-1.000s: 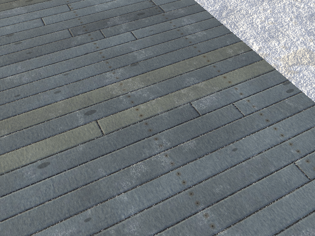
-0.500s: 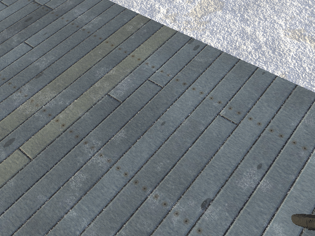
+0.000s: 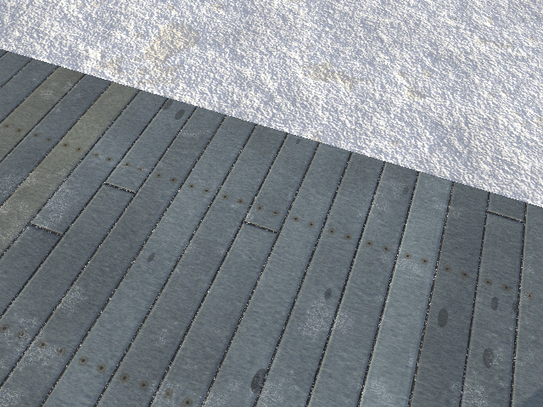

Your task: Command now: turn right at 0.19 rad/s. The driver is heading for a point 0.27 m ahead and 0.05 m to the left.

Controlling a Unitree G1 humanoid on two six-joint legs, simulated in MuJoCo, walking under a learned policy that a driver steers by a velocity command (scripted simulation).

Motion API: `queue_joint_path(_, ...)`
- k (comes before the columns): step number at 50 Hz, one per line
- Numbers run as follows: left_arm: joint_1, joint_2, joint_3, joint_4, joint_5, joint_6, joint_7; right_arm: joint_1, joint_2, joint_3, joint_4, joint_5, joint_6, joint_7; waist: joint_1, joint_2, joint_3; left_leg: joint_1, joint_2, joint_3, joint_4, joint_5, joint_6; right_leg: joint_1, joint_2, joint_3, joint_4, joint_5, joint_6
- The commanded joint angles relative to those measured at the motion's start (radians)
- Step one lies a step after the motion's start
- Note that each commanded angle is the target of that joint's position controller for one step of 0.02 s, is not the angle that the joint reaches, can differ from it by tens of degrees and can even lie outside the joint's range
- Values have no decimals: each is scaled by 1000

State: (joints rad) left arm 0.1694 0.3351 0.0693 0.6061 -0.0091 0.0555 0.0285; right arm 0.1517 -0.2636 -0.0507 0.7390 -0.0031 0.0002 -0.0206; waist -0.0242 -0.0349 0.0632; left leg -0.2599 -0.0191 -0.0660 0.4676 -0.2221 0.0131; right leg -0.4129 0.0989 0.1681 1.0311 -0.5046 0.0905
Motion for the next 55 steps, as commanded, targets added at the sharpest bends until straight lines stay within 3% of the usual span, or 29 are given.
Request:
queue_joint_path(1, -20, 6, -7, -65, 1, -22, -4, -49, -144, -27, -65, -1, 5, -4, 6, 217, -122, 129, 178, -154, -114, 319, 187, 46, -67, -87, -227, 11, 13)
queue_joint_path(4, 12, 26, 0, -27, -8, -30, -4, -4, -169, -30, -51, 10, 15, -1, -2, 227, -142, 144, 198, -176, -80, 353, 195, 163, -72, -127, -493, 149, -1)
queue_joint_path(6, 49, 37, 2, 2, 6, -34, -4, 25, -142, -16, -37, 20, 6, 3, 19, 185, -137, 76, 178, -161, -63, 320, 137, 314, -78, -111, -718, 366, -43)
queue_joint_path(7, 78, 62, 2, 0, 16, -34, 2, 46, -115, -4, -32, 5, -10, 11, 19, 111, -193, -1, 149, -124, -42, 105, 74, 436, -145, -42, -687, 399, -77)
queue_joint_path(8, 102, 141, 25, 20, 19, -29, 3, 63, -85, 3, -43, -2, -25, 20, -10, -75, -194, -91, 15, 19, 41, -199, 21, 416, -194, 32, -626, 98, -154)
queue_joint_path(9, 157, 147, 34, 24, 18, -35, -8, -18, -105, 1, -59, 9, -36, 22, 71, -150, -138, -164, -34, 110, 188, -282, -23, 341, -266, 176, -742, -283, -241)
queue_joint_path(10, 175, 159, 33, 31, 20, -49, -13, -93, -130, -10, -88, 32, -46, 22, 104, -186, -22, -264, -24, 123, 306, -277, -26, 280, -354, 330, -858, -418, -302)
queue_joint_path(12, 195, 131, 22, 52, 8, -92, -9, -123, -143, -24, -115, 50, -69, 26, 100, -199, 107, -468, 58, 28, 480, -298, 16, 300, -423, 441, -917, -332, -346)
queue_joint_path(14, 205, 92, 10, 53, -5, -119, -8, -109, -112, -16, -116, 44, -98, 44, 93, -136, 72, -562, 104, 8, 452, -194, 47, 425, -401, 369, -888, -179, -318)
queue_joint_path(16, 195, 90, 11, 52, -1, -114, -10, -119, -86, -5, -108, 19, -112, 60, 96, -103, 25, -415, 71, 68, 287, -139, 40, 407, -314, 204, -862, 66, -281)
queue_joint_path(18, 184, 108, 15, 52, 2, -99, -16, -117, -62, 6, -108, 9, -108, 74, 87, -131, 2, -208, 17, 130, 178, -88, 7, 298, -259, 89, -823, 269, -272)
queue_joint_path(20, 180, 124, 19, 54, -7, -88, -18, -40, -90, -4, -90, 16, -96, 74, 38, -125, -28, -13, -8, 137, 98, 75, -6, 196, -268, 79, -778, 349, -252)
queue_joint_path(22, 168, 91, 9, 53, -2, -89, -15, 68, -126, -21, -63, 12, -80, 58, -24, -89, -63, 152, -5, 113, 44, 122, 8, 135, -235, 50, -670, 417, -193)
queue_joint_path(23, 176, 37, -7, 52, 13, -92, -13, 141, -168, -30, -58, 4, -79, 46, -55, -13, -125, 275, 84, 19, 16, 219, 34, 92, -171, -13, -505, 386, -136)
queue_joint_path(24, 233, -26, -29, 19, 31, -98, -1, 194, -302, -54, -68, -13, -71, 39, -42, 273, -223, 426, 317, -278, -51, 355, 162, -75, -62, -108, -204, 103, -47)
queue_joint_path(25, 243, 39, -10, 20, 13, -101, 10, 236, -292, -57, -44, -5, -63, 44, -54, 353, -247, 398, 419, -538, -176, 316, 285, -157, -37, -79, 14, -149, -10)
queue_joint_path(26, 247, 93, 9, 41, -7, -93, 12, 173, -243, -38, -51, 3, -64, 45, -27, 240, -172, 326, 411, -476, -176, 244, 279, -198, -92, -50, 131, -126, -15)
queue_joint_path(28, 193, 80, 10, 59, 1, -71, 14, 70, -169, -14, -60, 0, -66, 47, 4, 137, -90, 200, 317, -262, -167, 345, 225, -188, -146, -85, 116, -14, -27)
queue_joint_path(31, 201, 18, 1, 78, 14, -55, 16, -5, -104, 9, -50, -18, -73, 40, 54, 144, -104, 79, 227, -81, -175, 586, 202, -5, -172, -94, -53, 133, -20)
queue_joint_path(35, 131, -7, -15, 63, 16, -53, 16, -8, -141, 2, -19, -8, -55, 29, 37, 146, -134, 85, 211, -25, -146, 661, 212, 117, -150, -125, -328, 212, -10)
queue_joint_path(37, 110, 12, -10, 60, 10, -45, 15, 4, -152, 1, -2, 0, -42, 29, 28, 137, -138, 86, 225, -48, -141, 587, 216, 162, -144, -127, -404, 269, -15)
queue_joint_path(39, 102, 13, -10, 62, 14, -40, 14, -23, -132, 10, 7, 11, -34, 32, 50, 117, -114, 45, 207, -55, -126, 414, 187, 244, -136, -136, -547, 375, -40)
queue_joint_path(40, 83, 26, -9, 55, 26, -41, 16, -1, -111, 19, 21, 13, -36, 35, 52, 91, -97, 16, 178, -55, -123, 283, 144, 297, -149, -112, -632, 488, -59)
queue_joint_path(41, 68, 67, -1, 41, 31, -42, 23, 28, -91, 28, 30, -4, -42, 38, 36, 41, -100, -17, 141, -45, -106, 145, 95, 362, -206, -48, -634, 650, -79)
queue_joint_path(42, 44, 125, 11, 36, 22, -40, 28, 102, -97, 27, 39, -21, -49, 46, -25, -50, -106, -50, 76, -8, -111, 29, 58, 391, -236, -26, -569, 712, -119)
queue_joint_path(43, 22, 92, 9, 42, 13, -39, 23, 106, -95, 30, 49, -19, -48, 46, -16, -75, -111, -25, 50, 21, -114, 10, 36, 361, -209, -46, -542, 617, -137)
queue_joint_path(45, 14, 32, -3, 47, 22, -44, 13, 41, -105, 30, 48, -7, -40, 40, 23, -31, -96, -11, 46, 37, -79, 92, 27, 339, -179, -57, -550, 618, -113)
queue_joint_path(49, 24, 34, -2, 72, 16, -56, 11, 53, -117, 28, 62, -4, -22, 34, 18, -15, -123, 52, 58, 34, -49, 256, 30, 340, -170, -68, -531, 709, -107)
queue_joint_path(55, 2, 39, 2, 107, 15, -50, 13, 50, -120, 27, 95, 0, -7, 29, 13, 25, -116, 92, 64, 33, -45, 303, 28, 327, -162, -75, -538, 698, -106)
